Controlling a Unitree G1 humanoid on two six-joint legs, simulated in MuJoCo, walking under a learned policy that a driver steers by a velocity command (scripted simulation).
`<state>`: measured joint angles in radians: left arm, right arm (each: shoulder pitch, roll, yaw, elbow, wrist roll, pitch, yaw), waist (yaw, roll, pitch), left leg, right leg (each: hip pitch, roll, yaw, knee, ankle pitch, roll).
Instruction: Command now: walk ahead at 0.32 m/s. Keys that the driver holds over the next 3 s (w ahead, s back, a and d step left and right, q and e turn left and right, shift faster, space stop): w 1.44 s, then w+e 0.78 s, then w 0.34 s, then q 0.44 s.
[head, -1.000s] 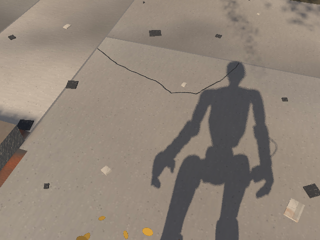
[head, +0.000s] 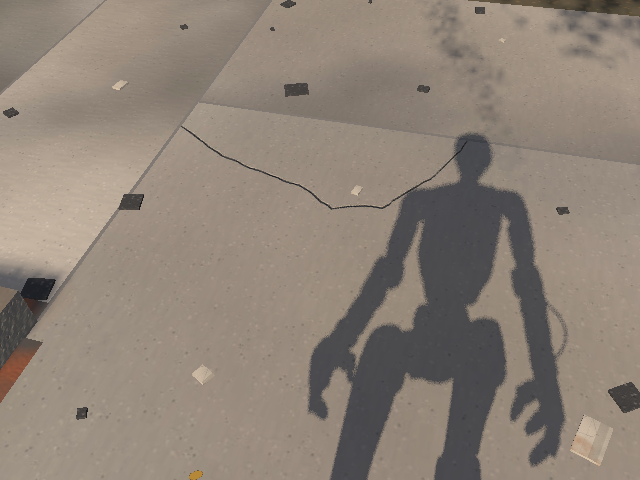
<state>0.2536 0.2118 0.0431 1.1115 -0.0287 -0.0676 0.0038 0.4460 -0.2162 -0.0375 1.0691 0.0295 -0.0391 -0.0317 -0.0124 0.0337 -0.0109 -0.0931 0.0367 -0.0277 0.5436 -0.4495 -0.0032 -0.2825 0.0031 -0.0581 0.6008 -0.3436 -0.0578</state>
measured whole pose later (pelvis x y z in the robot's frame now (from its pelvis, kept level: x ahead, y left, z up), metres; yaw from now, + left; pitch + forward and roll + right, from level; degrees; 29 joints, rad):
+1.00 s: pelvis +0.52 +0.03 +0.01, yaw +0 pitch +2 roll +2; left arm 0.02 0.23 0.04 0.86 -0.02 -0.09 -0.03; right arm 0.40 -0.24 -0.05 1.03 0.02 -0.07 -0.01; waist -0.08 -0.03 0.01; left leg 0.09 -0.04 0.05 0.22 -0.35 0.02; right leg -0.58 -0.06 -0.02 0.52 0.01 -0.05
